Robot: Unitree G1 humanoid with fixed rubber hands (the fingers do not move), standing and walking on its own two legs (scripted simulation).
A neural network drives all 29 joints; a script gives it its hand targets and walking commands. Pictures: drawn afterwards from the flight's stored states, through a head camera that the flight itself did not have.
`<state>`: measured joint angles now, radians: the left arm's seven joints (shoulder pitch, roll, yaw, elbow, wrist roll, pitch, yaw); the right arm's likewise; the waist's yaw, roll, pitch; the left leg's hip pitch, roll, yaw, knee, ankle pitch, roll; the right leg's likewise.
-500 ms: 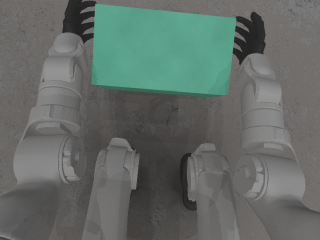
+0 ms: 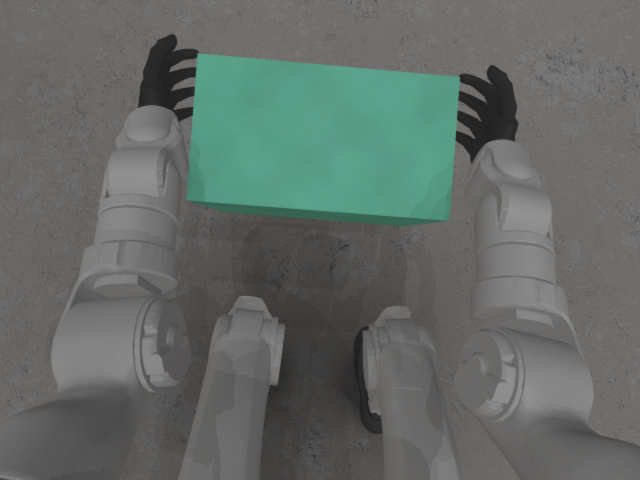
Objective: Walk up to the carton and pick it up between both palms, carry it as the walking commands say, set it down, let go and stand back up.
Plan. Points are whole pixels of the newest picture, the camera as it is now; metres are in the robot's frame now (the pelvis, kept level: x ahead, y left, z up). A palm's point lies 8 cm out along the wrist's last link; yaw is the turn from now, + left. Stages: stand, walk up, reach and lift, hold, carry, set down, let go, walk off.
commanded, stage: reach and lift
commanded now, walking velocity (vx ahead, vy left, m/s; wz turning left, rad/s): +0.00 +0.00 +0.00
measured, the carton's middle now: (321, 156) +0.50 +0.03 -0.17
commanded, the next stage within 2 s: none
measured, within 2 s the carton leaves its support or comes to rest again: neither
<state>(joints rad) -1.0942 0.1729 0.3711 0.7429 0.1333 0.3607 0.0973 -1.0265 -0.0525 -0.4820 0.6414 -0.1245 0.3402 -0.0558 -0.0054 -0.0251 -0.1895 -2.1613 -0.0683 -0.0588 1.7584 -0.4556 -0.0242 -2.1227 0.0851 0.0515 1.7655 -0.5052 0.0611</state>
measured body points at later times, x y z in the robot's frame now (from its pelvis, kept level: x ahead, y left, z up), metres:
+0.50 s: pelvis +0.01 +0.00 +0.06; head +0.26 +0.03 +0.43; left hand +0.50 +0.21 -0.01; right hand +0.50 -0.16 -0.01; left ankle +0.11 +0.12 -0.45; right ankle +0.10 -0.13 -0.45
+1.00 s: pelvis +0.03 +0.00 +0.13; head +0.24 +0.03 +0.53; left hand +0.48 +0.21 +0.06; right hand +0.48 -0.16 +0.07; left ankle +0.11 +0.12 -0.45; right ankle +0.10 -0.13 -0.45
